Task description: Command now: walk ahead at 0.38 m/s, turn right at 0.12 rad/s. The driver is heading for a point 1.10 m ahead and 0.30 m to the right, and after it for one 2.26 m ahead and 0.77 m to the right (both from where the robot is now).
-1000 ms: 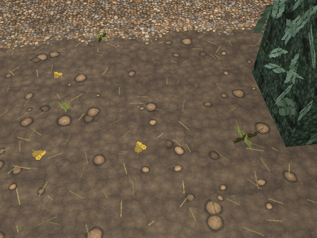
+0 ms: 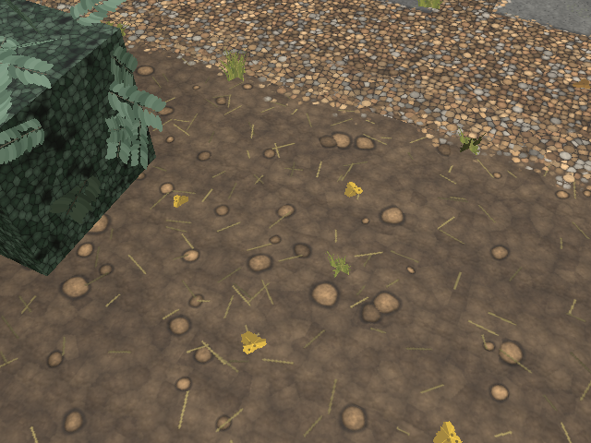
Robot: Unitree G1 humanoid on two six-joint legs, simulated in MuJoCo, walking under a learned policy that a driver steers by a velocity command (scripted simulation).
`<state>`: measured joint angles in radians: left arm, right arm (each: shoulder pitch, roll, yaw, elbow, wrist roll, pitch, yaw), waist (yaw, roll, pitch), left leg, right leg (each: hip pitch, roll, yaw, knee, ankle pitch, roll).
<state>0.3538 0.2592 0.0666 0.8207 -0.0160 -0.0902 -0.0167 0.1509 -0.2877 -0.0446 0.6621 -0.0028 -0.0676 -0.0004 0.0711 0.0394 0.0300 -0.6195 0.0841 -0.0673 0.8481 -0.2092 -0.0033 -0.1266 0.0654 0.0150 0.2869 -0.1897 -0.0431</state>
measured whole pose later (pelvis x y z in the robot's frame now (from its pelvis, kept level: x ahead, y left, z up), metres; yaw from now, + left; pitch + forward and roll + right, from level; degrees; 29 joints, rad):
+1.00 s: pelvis +0.27 -0.03 +0.00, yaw -32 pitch +2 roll +1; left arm 0.41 0.30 0.06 0.71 -0.02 -0.03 0.02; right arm 0.04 -0.31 -0.07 0.74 0.01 -0.09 0.04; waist 0.07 0.03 0.00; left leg -0.49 0.00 -0.06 0.51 -0.07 -0.04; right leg -0.07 0.04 0.17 0.37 -0.34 -0.04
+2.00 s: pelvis +0.75 -0.24 -0.02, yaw -8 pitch +1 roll -3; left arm 0.34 0.32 0.09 0.82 -0.03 -0.06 0.00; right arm 0.06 -0.28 -0.05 0.60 0.02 -0.01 0.06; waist 0.09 0.03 0.05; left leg -0.55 0.05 0.04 0.62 -0.13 0.08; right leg 0.10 -0.04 -0.25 0.33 -0.42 0.06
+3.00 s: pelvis +1.33 -0.32 -0.01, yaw -20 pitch +2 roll -1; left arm 0.37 0.31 0.06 0.74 -0.03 -0.03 0.01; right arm 0.05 -0.29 -0.02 0.65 0.00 -0.11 0.02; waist 0.09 0.03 0.02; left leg -0.51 0.00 -0.10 0.48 -0.01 -0.04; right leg -0.08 0.12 0.22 0.43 -0.37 -0.06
